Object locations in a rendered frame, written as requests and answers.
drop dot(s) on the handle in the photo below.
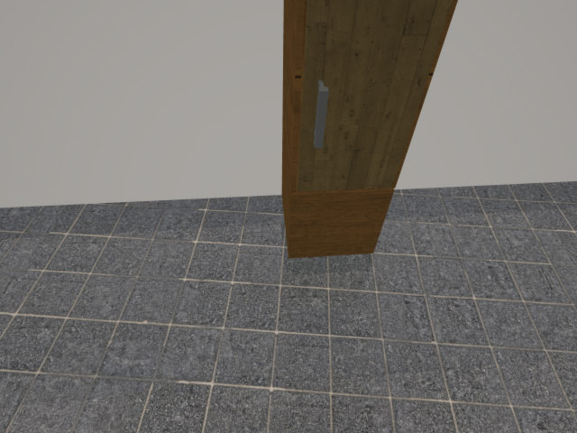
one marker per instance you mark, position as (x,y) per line
(321,107)

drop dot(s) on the cupboard door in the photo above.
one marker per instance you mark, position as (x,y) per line
(375,57)

